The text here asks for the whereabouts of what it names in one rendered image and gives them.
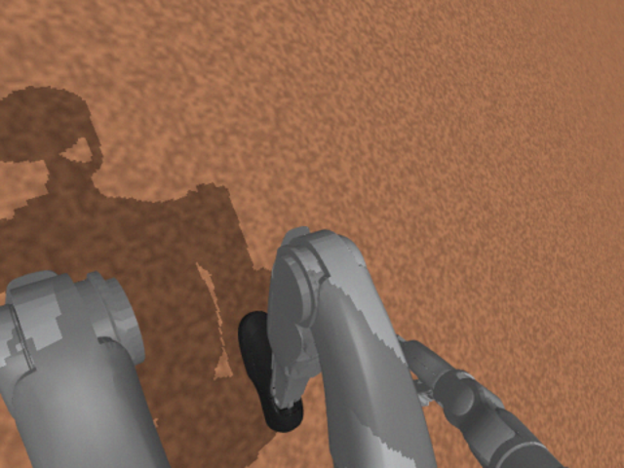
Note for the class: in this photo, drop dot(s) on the right robot arm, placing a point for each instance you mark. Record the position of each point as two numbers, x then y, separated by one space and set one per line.
496 437

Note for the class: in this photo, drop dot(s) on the right robot hand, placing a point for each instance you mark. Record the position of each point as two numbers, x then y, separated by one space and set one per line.
426 365

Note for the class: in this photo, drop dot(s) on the right robot foot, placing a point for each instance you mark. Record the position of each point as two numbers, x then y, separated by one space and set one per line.
257 356

